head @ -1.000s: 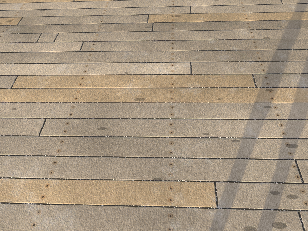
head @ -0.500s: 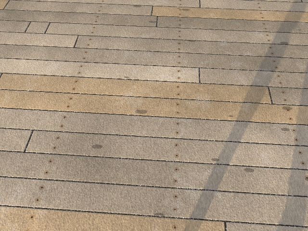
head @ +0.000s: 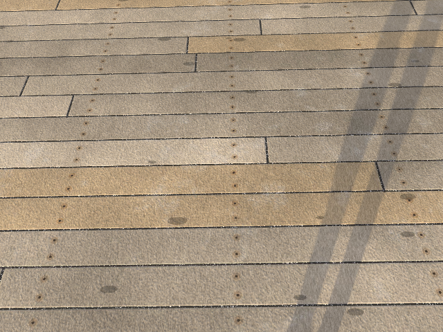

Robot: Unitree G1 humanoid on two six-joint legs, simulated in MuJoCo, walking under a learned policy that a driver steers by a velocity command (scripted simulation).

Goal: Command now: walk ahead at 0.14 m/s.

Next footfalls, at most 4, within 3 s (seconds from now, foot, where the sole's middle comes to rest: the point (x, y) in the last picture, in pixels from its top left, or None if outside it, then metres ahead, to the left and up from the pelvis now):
0.22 left None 0.11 0.14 -0.76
1.38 left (186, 300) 0.55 0.14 -0.76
1.94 right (258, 208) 0.85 -0.11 -0.76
2.48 left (181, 150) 1.13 0.16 -0.76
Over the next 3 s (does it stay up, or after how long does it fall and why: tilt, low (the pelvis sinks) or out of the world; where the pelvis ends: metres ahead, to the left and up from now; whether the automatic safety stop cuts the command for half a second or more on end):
stays up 1.28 0.11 -0.01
